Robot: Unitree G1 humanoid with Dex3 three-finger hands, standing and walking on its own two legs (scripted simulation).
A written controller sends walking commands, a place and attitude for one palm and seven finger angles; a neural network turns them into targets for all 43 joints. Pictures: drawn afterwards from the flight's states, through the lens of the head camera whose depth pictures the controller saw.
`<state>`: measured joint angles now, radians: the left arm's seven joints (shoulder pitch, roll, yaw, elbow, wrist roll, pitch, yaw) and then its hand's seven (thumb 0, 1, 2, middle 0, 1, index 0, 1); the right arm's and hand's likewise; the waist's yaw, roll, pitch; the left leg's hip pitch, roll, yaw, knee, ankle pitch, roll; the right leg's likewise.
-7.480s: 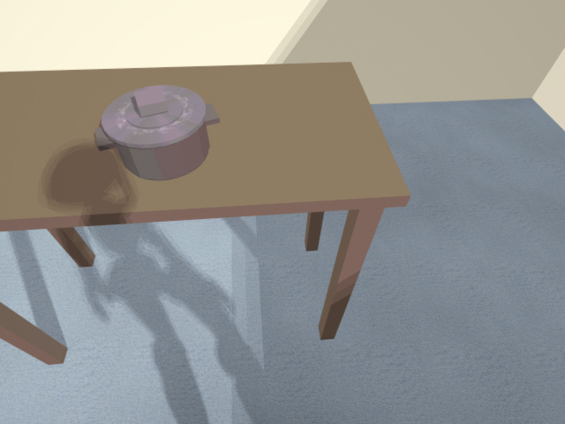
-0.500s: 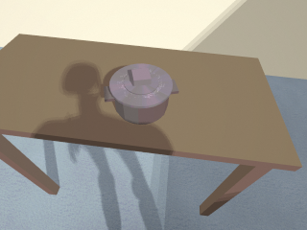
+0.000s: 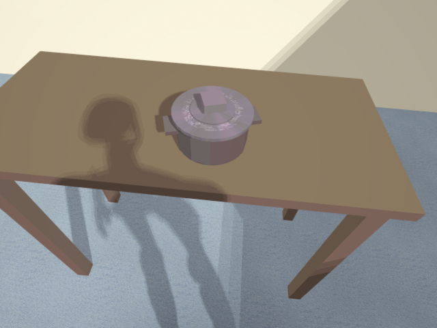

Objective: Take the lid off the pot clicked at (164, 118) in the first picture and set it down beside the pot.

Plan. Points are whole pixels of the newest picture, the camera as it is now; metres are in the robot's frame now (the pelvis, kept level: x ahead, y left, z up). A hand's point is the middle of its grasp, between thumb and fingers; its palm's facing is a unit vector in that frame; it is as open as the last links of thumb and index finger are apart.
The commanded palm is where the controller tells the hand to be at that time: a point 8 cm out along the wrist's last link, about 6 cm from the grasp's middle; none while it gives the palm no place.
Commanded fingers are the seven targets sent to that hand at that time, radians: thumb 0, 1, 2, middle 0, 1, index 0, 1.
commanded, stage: look again from close up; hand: left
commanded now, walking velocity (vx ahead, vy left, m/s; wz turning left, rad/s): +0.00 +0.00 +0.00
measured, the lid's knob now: (213, 101) +0.51 +0.05 +0.14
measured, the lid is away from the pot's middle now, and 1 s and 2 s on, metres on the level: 0.00 0.00 0.00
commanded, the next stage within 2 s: lift the closed hand beside the body in 1.46 s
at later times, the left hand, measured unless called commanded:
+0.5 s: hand out of the picture -0.04 +0.16 -0.17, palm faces +0.02 -0.98 -0.19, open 7.3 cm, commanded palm none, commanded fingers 0.00 0.90 0.90 -0.20 -0.30 -0.20 -0.30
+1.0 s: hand out of the picture -0.01 +0.14 -0.17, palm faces +0.01 -0.98 -0.19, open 7.3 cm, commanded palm none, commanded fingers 0.00 0.90 0.90 -0.20 -0.30 -0.20 -0.30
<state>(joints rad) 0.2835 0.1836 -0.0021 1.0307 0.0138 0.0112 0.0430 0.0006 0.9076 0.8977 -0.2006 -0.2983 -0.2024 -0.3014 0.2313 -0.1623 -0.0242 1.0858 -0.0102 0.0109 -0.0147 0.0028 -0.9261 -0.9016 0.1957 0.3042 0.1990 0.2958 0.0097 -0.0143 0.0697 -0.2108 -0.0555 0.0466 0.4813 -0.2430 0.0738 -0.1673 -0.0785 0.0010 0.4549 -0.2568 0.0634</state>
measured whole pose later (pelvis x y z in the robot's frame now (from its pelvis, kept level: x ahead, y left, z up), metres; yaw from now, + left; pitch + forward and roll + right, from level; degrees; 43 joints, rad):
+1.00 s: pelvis -0.01 -0.02 +0.00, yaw -1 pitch +0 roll +0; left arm 0.30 0.14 0.00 1.07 0.02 -0.01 0.04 0.00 0.91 0.90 -0.20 -0.30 -0.20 -0.30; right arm 0.27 -0.13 -0.03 1.12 -0.01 0.00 -0.02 0.01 -0.93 -0.90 0.19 0.30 0.20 0.30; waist 0.00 0.00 0.05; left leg -0.24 -0.03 0.05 0.46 -0.22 0.04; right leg -0.22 -0.05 0.01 0.48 -0.25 0.04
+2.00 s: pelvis +0.01 -0.04 +0.00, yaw +1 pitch -2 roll +0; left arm 0.66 0.22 0.07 -0.13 -0.02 -0.04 0.08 0.01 0.90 0.90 -0.80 -0.95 -0.80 -0.95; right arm 0.12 -0.22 -0.02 0.51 0.03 -0.21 -0.03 0.01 -0.91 -0.90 0.19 0.30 0.20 0.30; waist 0.07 0.01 -0.02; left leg -0.19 0.00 0.00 0.50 -0.26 0.01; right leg -0.15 -0.03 -0.04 0.48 -0.29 0.01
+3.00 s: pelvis +0.03 -0.04 +0.00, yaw +0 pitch -3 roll +0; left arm 0.59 0.33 0.28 -0.53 -0.03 -0.12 0.08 0.01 0.89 0.90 -1.30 -1.50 -1.31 -1.50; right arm 0.16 -0.18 0.02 0.60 0.01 -0.17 -0.06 0.01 -0.91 -0.90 0.20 0.30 0.20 0.30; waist 0.09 0.05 0.01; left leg -0.14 0.00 0.01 0.47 -0.28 0.01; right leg -0.09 -0.02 -0.03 0.44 -0.30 0.01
